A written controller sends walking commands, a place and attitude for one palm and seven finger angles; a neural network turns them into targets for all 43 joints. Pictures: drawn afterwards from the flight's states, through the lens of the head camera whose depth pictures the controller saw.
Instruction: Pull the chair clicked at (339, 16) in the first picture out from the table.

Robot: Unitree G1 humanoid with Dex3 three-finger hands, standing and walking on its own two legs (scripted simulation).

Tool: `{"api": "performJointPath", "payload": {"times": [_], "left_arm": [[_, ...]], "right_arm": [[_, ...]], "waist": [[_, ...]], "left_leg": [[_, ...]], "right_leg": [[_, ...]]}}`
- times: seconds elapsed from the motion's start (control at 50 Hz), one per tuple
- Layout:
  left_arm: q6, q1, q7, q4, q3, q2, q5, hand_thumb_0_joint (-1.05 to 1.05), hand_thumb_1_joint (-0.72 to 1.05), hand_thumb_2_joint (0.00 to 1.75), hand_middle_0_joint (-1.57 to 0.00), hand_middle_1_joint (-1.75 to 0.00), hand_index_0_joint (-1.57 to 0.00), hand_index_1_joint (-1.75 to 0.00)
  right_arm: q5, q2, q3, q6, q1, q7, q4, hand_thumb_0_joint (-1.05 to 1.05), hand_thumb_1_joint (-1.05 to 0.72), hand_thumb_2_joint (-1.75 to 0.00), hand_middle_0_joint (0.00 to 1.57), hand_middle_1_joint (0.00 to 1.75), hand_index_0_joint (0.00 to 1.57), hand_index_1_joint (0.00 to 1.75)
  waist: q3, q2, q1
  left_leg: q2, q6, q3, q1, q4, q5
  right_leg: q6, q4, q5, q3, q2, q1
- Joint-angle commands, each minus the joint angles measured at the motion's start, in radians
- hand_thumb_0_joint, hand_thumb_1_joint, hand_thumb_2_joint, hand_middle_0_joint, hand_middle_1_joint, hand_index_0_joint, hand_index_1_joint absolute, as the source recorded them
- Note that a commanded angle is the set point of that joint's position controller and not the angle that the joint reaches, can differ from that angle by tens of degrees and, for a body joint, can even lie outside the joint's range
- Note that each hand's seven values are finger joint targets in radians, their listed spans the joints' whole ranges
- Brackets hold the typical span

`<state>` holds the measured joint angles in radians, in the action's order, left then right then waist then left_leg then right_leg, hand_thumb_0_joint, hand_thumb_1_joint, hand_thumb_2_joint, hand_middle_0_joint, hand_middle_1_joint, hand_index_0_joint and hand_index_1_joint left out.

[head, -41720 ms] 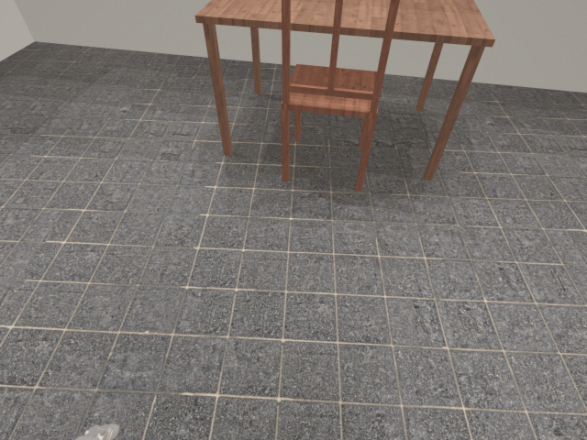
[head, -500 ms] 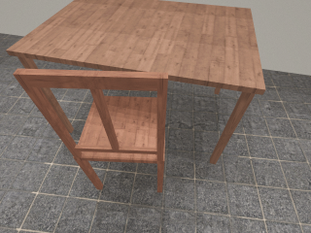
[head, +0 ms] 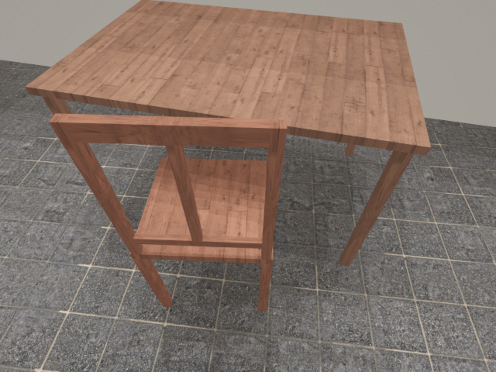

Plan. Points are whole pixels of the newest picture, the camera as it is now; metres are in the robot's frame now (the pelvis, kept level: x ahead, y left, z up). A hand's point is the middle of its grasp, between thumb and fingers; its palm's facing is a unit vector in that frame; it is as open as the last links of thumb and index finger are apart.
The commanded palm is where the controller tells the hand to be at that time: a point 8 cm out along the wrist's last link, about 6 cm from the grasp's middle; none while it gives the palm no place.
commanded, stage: look again from close up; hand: left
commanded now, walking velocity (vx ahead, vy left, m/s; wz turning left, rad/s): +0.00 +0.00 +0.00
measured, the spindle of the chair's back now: (187, 198) +0.47 +0.17 -0.06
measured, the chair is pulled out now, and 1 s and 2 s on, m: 0.16 0.16 0.16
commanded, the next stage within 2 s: raise the hand toward the chair's back in 0.90 s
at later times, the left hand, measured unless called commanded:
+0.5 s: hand out of the picture +0.04 +0.15 -0.17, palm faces +0.00 -0.98 -0.21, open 7.4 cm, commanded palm none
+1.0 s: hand out of the picture +0.04 +0.13 -0.17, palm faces +0.02 -0.98 -0.20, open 7.4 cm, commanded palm +0.13 +0.18 -0.07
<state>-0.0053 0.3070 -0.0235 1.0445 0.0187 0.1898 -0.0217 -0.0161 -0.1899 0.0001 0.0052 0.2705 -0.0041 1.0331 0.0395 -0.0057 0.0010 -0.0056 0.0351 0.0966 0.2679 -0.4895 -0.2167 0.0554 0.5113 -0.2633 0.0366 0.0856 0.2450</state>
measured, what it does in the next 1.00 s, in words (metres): shifts its weight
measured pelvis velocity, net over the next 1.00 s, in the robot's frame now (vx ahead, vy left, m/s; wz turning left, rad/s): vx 0.04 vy -0.04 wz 0.01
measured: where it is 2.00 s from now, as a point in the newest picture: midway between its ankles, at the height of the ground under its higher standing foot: outside the picture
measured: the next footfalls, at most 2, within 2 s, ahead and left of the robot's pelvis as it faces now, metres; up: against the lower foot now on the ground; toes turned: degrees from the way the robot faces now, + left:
none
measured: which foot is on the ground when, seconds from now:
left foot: down 0.00-1.00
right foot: down 0.00-1.00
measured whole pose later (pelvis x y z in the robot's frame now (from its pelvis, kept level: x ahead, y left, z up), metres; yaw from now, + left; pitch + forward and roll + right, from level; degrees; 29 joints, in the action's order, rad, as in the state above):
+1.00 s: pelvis +0.04 -0.04 +0.00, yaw +0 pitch -1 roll +1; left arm 0.02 0.27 -0.03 1.12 0.01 0.16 -0.02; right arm -0.01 -0.16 0.00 -0.01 0.24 0.02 1.14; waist 0.03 0.00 0.00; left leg 0.05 -0.03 0.07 0.17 -0.43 -0.24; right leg 0.01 0.47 -0.31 0.00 0.03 0.15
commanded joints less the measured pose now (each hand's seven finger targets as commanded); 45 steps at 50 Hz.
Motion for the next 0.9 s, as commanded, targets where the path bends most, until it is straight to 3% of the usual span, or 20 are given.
{"api": "performJointPath", "payload": {"times": [0.0, 0.14, 0.16, 0.36, 0.44, 0.56, 0.64, 0.74, 0.88], "left_arm": [[0.022, 0.029, -0.006, -0.023, -0.025, 0.110, 0.004, 0.00, 0.90, 0.90, -0.20, -0.30, -0.20, -0.30], [0.028, 0.039, -0.010, 0.019, -0.026, 0.091, 0.006, 0.00, 0.90, 0.90, -0.20, -0.30, -0.20, -0.30], [0.027, 0.035, -0.011, 0.021, -0.025, 0.091, 0.005, 0.00, 0.90, 0.90, -0.20, -0.30, -0.20, -0.30], [0.030, 0.023, -0.012, 0.039, -0.027, 0.086, 0.006, 0.00, 0.90, 0.90, -0.20, -0.30, -0.20, -0.30], [0.033, 0.018, -0.012, 0.040, -0.030, 0.086, 0.007, 0.00, 0.90, 0.90, -0.20, -0.30, -0.20, -0.30], [0.032, 0.012, -0.011, 0.040, -0.031, 0.090, 0.006, 0.00, 0.90, 0.90, -0.20, -0.30, -0.20, -0.30], [0.034, 0.013, -0.011, 0.042, -0.031, 0.089, 0.008, 0.00, 0.90, 0.90, -0.20, -0.30, -0.20, -0.30], [0.036, 0.012, -0.012, 0.043, -0.032, 0.092, 0.007, 0.00, 0.90, 0.90, -0.20, -0.30, -0.20, -0.30], [0.034, 0.017, -0.012, 0.048, -0.033, 0.087, 0.008, 0.00, 0.90, 0.90, -0.20, -0.30, -0.20, -0.30]], "right_arm": [[0.006, -0.113, 0.022, -0.031, 0.018, 0.011, -0.032, 0.00, -0.90, -0.90, 0.20, 0.30, 0.20, 0.30], [0.009, -0.088, 0.017, -0.038, 0.025, 0.019, 0.014, 0.00, -0.90, -0.90, 0.20, 0.30, 0.20, 0.30], [0.010, -0.079, 0.017, -0.036, 0.020, 0.020, 0.020, 0.00, -0.90, -0.90, 0.20, 0.30, 0.20, 0.30], [0.008, -0.064, 0.014, -0.033, 0.013, 0.024, 0.047, 0.00, -0.90, -0.90, 0.20, 0.30, 0.20, 0.30], [0.006, -0.071, 0.013, -0.035, 0.014, 0.025, 0.050, 0.00, -0.90, -0.90, 0.20, 0.30, 0.20, 0.30], [0.006, -0.066, 0.014, -0.032, 0.004, 0.026, 0.057, 0.00, -0.90, -0.90, 0.20, 0.30, 0.20, 0.30], [0.005, -0.074, 0.013, -0.034, 0.007, 0.026, 0.060, 0.00, -0.90, -0.90, 0.20, 0.30, 0.20, 0.30], [0.005, -0.071, 0.012, -0.035, 0.012, 0.028, 0.065, 0.00, -0.90, -0.90, 0.20, 0.30, 0.20, 0.30], [0.005, -0.069, 0.010, -0.033, 0.013, 0.030, 0.072, 0.00, -0.90, -0.90, 0.20, 0.30, 0.20, 0.30]], "waist": [[0.003, -0.004, -0.001], [-0.023, 0.001, -0.003], [0.006, 0.025, -0.004], [0.016, 0.021, -0.006], [-0.018, 0.020, -0.004], [0.013, 0.030, -0.007], [-0.015, 0.009, -0.007], [-0.022, 0.025, -0.005], [0.007, 0.011, -0.009]], "left_leg": [[0.104, -0.001, -0.135, -0.019, 0.160, -0.110], [0.102, -0.005, -0.107, -0.071, 0.116, 0.042], [0.104, -0.005, -0.103, -0.064, 0.117, 0.041], [0.101, -0.013, -0.093, -0.079, 0.112, 0.072], [0.103, -0.016, -0.091, -0.104, 0.101, 0.128], [0.104, -0.021, -0.086, -0.104, 0.111, 0.114], [0.108, -0.021, -0.086, -0.124, 0.110, 0.142], [0.108, -0.024, -0.085, -0.129, 0.107, 0.171], [0.107, -0.026, -0.084, -0.118, 0.115, 0.156]], "right_leg": [[-0.064, -0.092, -0.008, 0.012, 0.009, 0.035], [-0.060, -0.090, 0.091, 0.012, 0.017, 0.008], [-0.059, -0.099, 0.091, 0.012, 0.014, 0.017], [-0.063, -0.114, 0.112, 0.017, 0.017, 0.009], [-0.065, -0.108, 0.172, 0.017, 0.020, -0.010], [-0.065, -0.121, 0.165, 0.018, 0.016, -0.002], [-0.067, -0.118, 0.185, 0.019, 0.018, -0.014], [-0.069, -0.115, 0.231, 0.017, 0.019, -0.034], [-0.071, -0.125, 0.207, 0.012, 0.016, -0.028]]}}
